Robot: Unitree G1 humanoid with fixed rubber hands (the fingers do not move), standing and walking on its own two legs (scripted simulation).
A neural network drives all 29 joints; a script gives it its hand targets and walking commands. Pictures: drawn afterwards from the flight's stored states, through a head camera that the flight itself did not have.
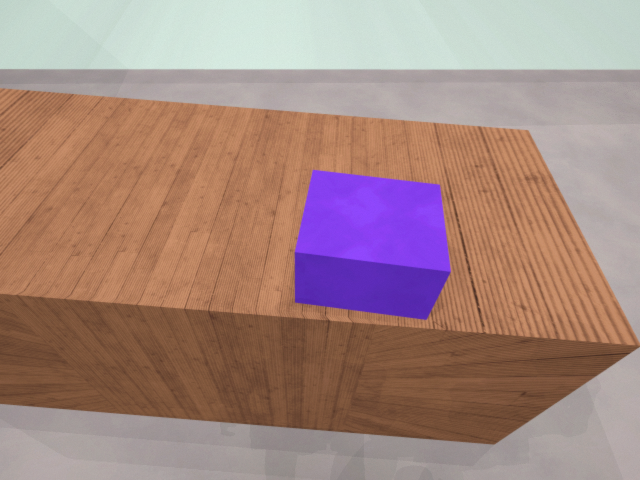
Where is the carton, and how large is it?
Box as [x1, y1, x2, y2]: [295, 170, 450, 319]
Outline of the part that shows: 313,170 295,249 295,302 426,319 450,272 439,185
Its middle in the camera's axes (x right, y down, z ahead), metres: +0.08 +0.00 +0.69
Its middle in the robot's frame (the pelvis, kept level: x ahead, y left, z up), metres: +0.51 -0.08 -0.04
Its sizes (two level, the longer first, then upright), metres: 0.233 0.200 0.140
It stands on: a pedestal, 0.65 m high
